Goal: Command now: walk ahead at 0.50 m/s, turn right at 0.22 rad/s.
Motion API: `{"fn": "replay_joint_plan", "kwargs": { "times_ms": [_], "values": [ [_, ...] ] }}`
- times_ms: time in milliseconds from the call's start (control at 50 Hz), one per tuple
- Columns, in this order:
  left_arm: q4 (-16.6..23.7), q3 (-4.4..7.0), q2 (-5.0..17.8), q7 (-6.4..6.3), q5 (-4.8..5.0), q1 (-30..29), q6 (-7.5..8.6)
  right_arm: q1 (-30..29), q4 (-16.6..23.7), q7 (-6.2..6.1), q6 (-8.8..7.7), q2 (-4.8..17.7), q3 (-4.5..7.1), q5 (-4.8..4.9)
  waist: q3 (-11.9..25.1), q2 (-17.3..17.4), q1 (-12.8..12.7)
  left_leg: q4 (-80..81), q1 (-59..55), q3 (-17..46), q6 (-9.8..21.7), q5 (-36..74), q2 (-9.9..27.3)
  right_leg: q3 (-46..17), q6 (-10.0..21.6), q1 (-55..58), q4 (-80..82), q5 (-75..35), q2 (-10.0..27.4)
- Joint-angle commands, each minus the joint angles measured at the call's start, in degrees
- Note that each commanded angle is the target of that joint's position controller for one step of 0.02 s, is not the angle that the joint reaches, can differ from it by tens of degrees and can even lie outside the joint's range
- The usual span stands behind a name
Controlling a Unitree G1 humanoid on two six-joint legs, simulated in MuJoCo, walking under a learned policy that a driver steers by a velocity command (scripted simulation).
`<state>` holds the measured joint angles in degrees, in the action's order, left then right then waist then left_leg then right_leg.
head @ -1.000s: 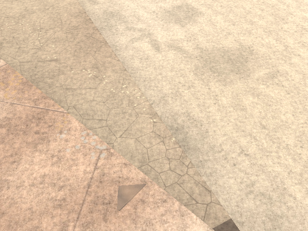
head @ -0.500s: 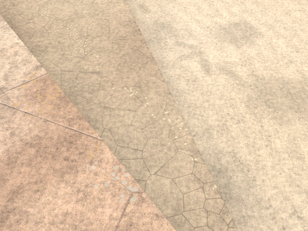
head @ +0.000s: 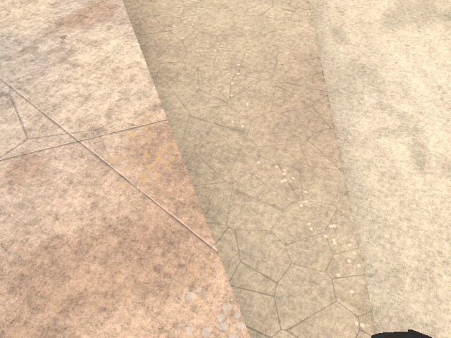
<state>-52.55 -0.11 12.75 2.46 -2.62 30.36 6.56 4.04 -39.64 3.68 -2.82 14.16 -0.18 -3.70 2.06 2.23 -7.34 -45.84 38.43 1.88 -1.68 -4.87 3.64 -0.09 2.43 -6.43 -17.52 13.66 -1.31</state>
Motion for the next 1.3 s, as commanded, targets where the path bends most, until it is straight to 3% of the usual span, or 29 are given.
{"fn": "replay_joint_plan", "kwargs": {
  "times_ms": [20,120,140,160,180,200,260,360,440,540,640,680,720,780,860,920,980,1060,1080,1100,1120,1140,1160,1180,1200,1220,1260,1280,1300],
  "values": [
    [5.3,2.42,10.3,1.54,-0.31,-7.4,1.52,-1.1,3.3,-0.01,-0.47,3.0,0.18,0.35,-4.0,-6.7,4.9,7.4,-10.8,-1.3,1.2,2.1,-1.3,-12.8,13.3,-9.2,6.1,-9.4,13.6],
    [3.7,3.52,11.8,0.38,-0.8,-4.9,-0.16,2.5,2.9,-2.52,-3.18,7.5,2.1,2.92,0.5,-5.6,7.0,19.6,-30.7,-3.4,6.7,5.5,-2.4,-12.3,8.2,-5.5,-9.6,-20.3,10.9],
    [5.1,1.89,5.9,0.27,-1.06,-4.1,0.32,12.1,1.3,-3.09,-3.9,11.1,3.29,2.77,11.8,1.5,10.4,16.4,-49.3,2.7,15.1,20.0,5.5,-6.9,3.0,-13.2,-26.5,-15.1,3.4],
    [8.2,-0.68,-2.9,0.28,-1.31,2.6,1.68,22.6,0.0,-3.15,-3.77,12.8,3.36,2.11,27.7,15.8,10.3,20.7,-73.3,28.6,31.7,29.4,23.6,-2.1,-2.0,-32.2,-44.4,23.2,-5.4],
    [8.5,1.3,4.2,0.59,0.29,-8.0,2.12,24.6,-1.3,-3.38,-4.35,9.7,4.03,-0.02,10.3,3.8,15.1,26.4,-57.9,27.9,25.8,23.3,23.0,-6.8,-1.1,-40.4,-53.1,21.7,-1.1],
    [8.7,1.99,4.9,-0.57,0.9,-10.4,1.57,19.9,-1.7,-3.53,-4.47,9.6,4.15,1.2,3.9,2.3,11.8,27.4,-46.5,18.4,22.0,21.8,21.1,-5.3,-0.6,-38.3,-55.9,17.3,2.1],
    [8.6,1.84,3.4,-1.51,-2.04,-10.8,-0.38,10.7,0.8,-4.45,-3.4,2.1,2.19,2.21,2.6,1.6,4.8,31.3,-31.9,4.5,18.2,34.6,16.0,-3.4,-2.9,-26.8,-49.0,15.2,7.3],
    [10.2,1.22,1.4,3.62,-0.89,-13.0,-1.35,5.2,3.8,-6.17,-3.74,9.4,5.79,-0.88,3.6,1.5,3.3,32.3,-21.3,-9.4,16.6,36.8,9.8,3.5,-3.8,-14.1,-39.1,-1.0,4.4],
    [13.4,2.56,5.6,2.15,-1.45,-17.5,-1.33,11.0,1.9,-6.44,-3.91,8.5,5.78,0.02,2.0,0.9,6.7,28.0,-36.4,-4.8,18.7,33.5,17.4,-4.3,-2.5,-29.4,-40.6,-3.5,8.2],
    [15.9,2.08,3.0,3.04,-2.52,-22.5,-1.9,12.0,2.4,-7.46,-3.42,11.2,6.53,0.16,1.2,0.7,9.9,24.9,-32.6,-11.1,14.4,24.8,13.9,3.4,-2.8,-22.1,-32.6,-0.9,7.7],
    [15.2,6.05,8.5,0.41,-1.78,-16.1,0.55,9.3,2.0,-6.3,-2.91,11.9,6.08,-0.25,1.6,-3.5,7.4,9.4,-23.3,-14.1,8.4,-6.4,11.7,6.8,2.5,-3.0,-19.0,-4.7,2.0],
    [12.8,8.36,16.5,-2.75,-1.09,-5.1,3.07,0.4,8.2,-3.94,-3.14,9.8,5.13,-0.53,2.4,-17.6,-1.0,-15.1,-1.2,-14.1,3.7,-30.9,-3.2,-21.5,14.8,12.0,-2.9,-9.2,12.8],
    [9.0,6.94,11.9,-2.1,-0.5,0.6,4.04,-3.6,9.2,-1.64,-3.96,4.6,2.9,2.18,-1.1,-10.7,-2.9,-26.4,20.2,3.0,4.0,-29.5,-2.9,-34.8,19.4,19.5,-1.6,-6.2,21.8],
    [10.9,3.17,4.1,-0.3,-0.64,-9.6,1.33,1.4,6.9,-3.18,-3.7,7.7,3.59,-1.59,-1.3,-3.9,5.8,-25.7,14.1,3.7,2.6,-19.3,-0.7,-23.8,15.6,2.8,-5.2,-7.1,16.2],
    [12.1,2.5,5.8,0.32,-3.05,-13.7,-0.57,0.5,7.3,-1.31,-1.67,1.3,0.18,-1.62,-2.0,-5.2,7.6,-11.1,-2.6,-1.5,1.3,-5.0,-2.6,-16.0,13.7,-17.4,-1.0,4.6,9.4],
    [12.9,2.54,7.7,0.38,-3.84,-14.4,0.34,6.0,6.9,-0.06,-1.93,2.2,-0.68,-2.41,-1.0,-5.6,9.5,-15.7,-14.4,-4.0,1.7,2.0,-3.2,-14.7,12.9,-27.6,-7.0,3.0,7.3],
    [4.9,1.71,3.8,-2.87,-1.49,4.0,1.44,-7.4,9.7,-0.33,-1.86,2.4,-1.26,-2.99,-4.0,-6.4,-2.3,0.5,21.4,3.0,-1.1,9.6,0.8,-24.2,12.4,8.7,-20.3,10.4,11.1],
    [1.8,0.89,2.6,-3.27,0.39,10.1,0.03,-16.4,9.0,1.48,-1.9,-0.8,-2.62,-3.33,-9.7,-4.0,-8.6,17.4,21.1,-0.6,1.3,31.4,2.8,-24.3,12.9,1.0,-23.8,17.0,8.8],
    [2.4,0.88,5.6,-2.27,0.16,6.4,-0.62,-15.7,8.5,1.47,-1.9,-1.5,-3.0,-2.81,-9.7,-3.9,-5.9,22.7,0.2,-5.2,2.3,37.4,0.4,-18.0,11.2,-16.6,-20.1,19.7,5.5],
    [2.4,0.78,8.2,-0.34,-2.41,4.0,-0.95,-11.8,7.3,1.41,-1.64,-1.6,-2.73,-1.56,-8.7,-7.4,-1.8,14.4,-17.4,-5.9,2.1,39.8,-0.3,-17.0,10.5,-30.0,-17.8,23.2,5.5],
    [3.8,4.66,11.1,-2.52,2.88,-2.4,-1.48,-7.0,6.3,0.87,-1.33,3.4,0.74,6.59,-8.1,-6.8,2.6,16.9,-25.8,-2.8,1.3,29.8,-0.3,-16.0,8.2,-27.7,-16.8,21.9,5.4],
    [3.3,4.35,10.3,-3.44,3.26,-3.2,-1.73,-1.2,3.1,0.39,-0.78,5.4,1.45,6.55,-9.7,-6.6,5.1,18.6,-29.6,-1.9,1.3,28.7,1.2,-13.7,6.5,-27.1,-21.8,21.7,4.8],
    [3.0,1.08,9.4,0.14,-2.68,-4.7,-0.85,12.8,-1.4,-0.07,-1.13,7.8,1.36,-2.78,-10.7,0.1,11.1,18.3,-37.1,-3.9,3.4,33.5,2.1,-13.5,4.6,-29.5,-35.8,22.6,5.8],
    [4.6,2.73,12.1,1.85,-1.38,-8.7,-0.66,25.5,-4.4,-0.97,-1.03,10.7,4.26,-3.08,-3.6,4.1,18.5,22.4,-46.0,-8.4,5.6,31.0,-0.1,-6.0,0.6,-24.1,-52.2,11.5,-0.2],
    [1.8,1.1,2.6,3.26,-1.5,2.6,-0.98,33.5,-6.5,-0.91,-1.15,11.4,4.61,-1.79,11.7,15.0,14.5,9.0,-65.9,0.7,17.0,48.8,8.7,-2.5,-5.0,-31.4,-79.0,26.9,-6.3],
    [1.7,0.29,-0.4,3.86,-1.95,11.4,-1.66,27.8,-3.8,1.04,-1.34,9.6,3.29,0.41,24.8,12.0,7.4,8.9,-69.2,14.6,25.7,54.5,17.0,-6.6,-5.0,-32.3,-80.2,25.3,-3.3],
    [10.2,1.06,5.2,1.03,-0.64,-4.2,-1.7,14.7,-1.4,1.44,-1.72,9.5,3.2,2.82,10.7,2.5,7.7,21.5,-51.0,27.5,23.8,9.2,19.7,-7.2,-5.9,-48.2,-79.2,12.3,0.7],
    [8.8,2.0,8.8,-1.17,-0.9,-4.1,-1.56,12.5,-0.4,1.43,-2.27,5.0,1.72,2.26,5.9,-4.5,6.8,26.4,-36.7,27.7,23.0,3.6,19.0,-8.8,-5.9,-43.0,-68.6,1.9,4.6],
    [8.4,2.4,9.7,-2.94,-0.97,-3.6,-1.47,11.6,-0.7,1.45,-2.46,6.3,2.14,1.13,2.8,-0.7,4.8,28.7,-27.3,27.7,24.5,8.0,19.4,-8.7,-6.6,-38.0,-64.8,0.7,6.4]
  ]
}}
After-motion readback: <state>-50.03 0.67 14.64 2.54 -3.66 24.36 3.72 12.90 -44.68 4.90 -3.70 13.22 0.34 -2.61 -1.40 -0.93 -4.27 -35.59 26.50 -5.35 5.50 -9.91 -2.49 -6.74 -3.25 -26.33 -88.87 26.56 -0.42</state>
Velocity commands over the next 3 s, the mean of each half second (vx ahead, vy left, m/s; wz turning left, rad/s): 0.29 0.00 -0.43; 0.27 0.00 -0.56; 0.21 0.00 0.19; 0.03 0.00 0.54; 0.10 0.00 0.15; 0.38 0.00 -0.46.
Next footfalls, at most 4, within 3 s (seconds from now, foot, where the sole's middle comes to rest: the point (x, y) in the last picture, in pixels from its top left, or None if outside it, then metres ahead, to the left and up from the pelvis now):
0.12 left None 0.21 0.14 -0.78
0.62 right None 0.19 -0.09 -0.78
1.18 left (286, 324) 0.63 -0.06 -0.92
1.80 right None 0.57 -0.27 -0.92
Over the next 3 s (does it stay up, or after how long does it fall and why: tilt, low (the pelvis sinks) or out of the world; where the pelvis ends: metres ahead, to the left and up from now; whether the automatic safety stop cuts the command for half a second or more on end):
stays up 0.77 -0.28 -0.16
